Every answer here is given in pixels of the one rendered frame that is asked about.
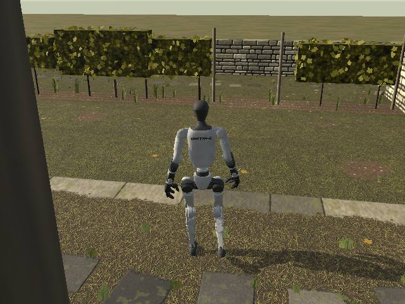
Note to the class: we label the robot head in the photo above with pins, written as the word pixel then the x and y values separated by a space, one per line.
pixel 200 109

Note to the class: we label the right robot hand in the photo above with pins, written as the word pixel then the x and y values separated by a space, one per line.
pixel 232 179

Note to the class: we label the robot torso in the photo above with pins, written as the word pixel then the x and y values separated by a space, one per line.
pixel 202 150

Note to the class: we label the right robot upper arm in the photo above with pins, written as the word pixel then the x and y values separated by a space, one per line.
pixel 225 145

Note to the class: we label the robot right forearm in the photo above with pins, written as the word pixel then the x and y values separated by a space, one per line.
pixel 232 166

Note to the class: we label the robot left forearm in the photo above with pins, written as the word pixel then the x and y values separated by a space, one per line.
pixel 171 171

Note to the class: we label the left robot hand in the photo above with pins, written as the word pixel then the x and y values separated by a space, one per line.
pixel 168 189

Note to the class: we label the left robot upper arm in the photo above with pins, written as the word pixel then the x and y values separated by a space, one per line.
pixel 181 134

